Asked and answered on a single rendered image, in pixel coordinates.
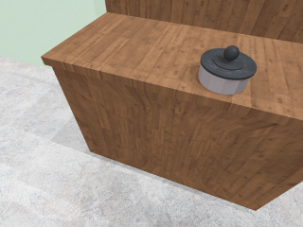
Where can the lid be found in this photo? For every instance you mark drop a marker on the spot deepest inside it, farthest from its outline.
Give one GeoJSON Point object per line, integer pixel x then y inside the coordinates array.
{"type": "Point", "coordinates": [214, 62]}

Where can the table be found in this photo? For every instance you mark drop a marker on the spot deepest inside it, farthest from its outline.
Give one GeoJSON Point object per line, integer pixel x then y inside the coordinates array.
{"type": "Point", "coordinates": [131, 79]}

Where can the knob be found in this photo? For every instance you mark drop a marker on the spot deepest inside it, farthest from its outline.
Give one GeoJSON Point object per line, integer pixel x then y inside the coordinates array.
{"type": "Point", "coordinates": [231, 52]}

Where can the pot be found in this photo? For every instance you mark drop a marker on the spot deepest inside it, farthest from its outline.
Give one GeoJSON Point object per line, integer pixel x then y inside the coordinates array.
{"type": "Point", "coordinates": [221, 86]}

